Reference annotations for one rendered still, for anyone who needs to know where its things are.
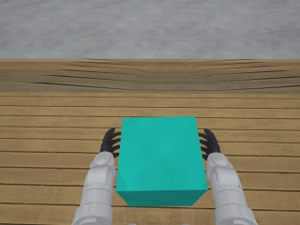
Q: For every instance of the robot right forearm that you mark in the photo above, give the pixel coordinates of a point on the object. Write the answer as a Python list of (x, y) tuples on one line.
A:
[(231, 207)]

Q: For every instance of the robot left hand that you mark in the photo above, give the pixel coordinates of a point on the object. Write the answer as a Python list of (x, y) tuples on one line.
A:
[(108, 142)]

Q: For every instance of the carton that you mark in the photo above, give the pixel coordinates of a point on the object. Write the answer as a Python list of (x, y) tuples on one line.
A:
[(160, 162)]

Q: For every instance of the robot right hand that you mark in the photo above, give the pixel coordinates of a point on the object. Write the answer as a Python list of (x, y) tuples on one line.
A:
[(211, 143)]

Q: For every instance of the robot left forearm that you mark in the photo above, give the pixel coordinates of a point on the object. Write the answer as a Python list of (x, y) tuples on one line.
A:
[(96, 202)]

